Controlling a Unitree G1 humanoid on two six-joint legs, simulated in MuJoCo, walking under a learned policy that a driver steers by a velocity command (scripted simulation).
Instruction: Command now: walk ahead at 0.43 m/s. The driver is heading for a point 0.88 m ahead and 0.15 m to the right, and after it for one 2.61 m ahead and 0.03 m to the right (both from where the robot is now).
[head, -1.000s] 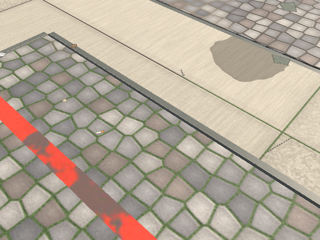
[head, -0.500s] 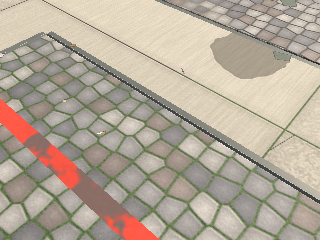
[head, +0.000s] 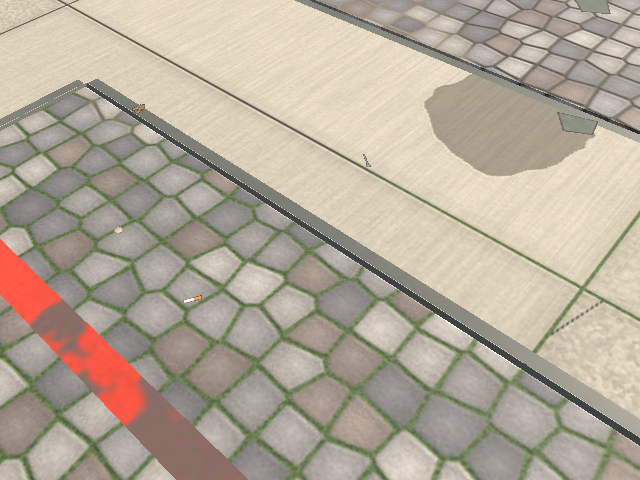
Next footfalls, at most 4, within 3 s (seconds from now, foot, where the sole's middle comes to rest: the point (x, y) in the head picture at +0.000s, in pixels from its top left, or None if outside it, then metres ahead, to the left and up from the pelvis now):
0.30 left None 0.34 0.08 -0.78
0.86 right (383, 417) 0.66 -0.07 -0.78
1.40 left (326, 303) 0.97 0.06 -0.78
1.82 right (401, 350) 0.83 -0.12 -0.78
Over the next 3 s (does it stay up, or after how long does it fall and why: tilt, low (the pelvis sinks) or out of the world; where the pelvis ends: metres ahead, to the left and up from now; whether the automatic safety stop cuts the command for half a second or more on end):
stays up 0.80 0.00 0.00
